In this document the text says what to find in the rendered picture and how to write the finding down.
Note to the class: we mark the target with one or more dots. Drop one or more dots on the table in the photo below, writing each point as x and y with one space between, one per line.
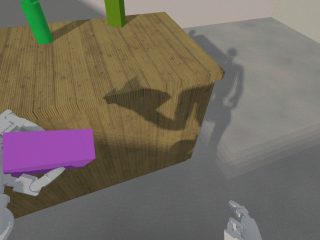
142 88

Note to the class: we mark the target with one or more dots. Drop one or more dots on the sponge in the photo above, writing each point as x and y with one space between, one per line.
38 152

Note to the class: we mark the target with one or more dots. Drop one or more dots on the robot left forearm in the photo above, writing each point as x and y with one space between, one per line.
6 217

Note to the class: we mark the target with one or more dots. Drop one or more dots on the robot left hand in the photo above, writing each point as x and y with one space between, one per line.
25 184

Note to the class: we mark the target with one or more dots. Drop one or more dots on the robot right hand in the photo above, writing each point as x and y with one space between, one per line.
247 229

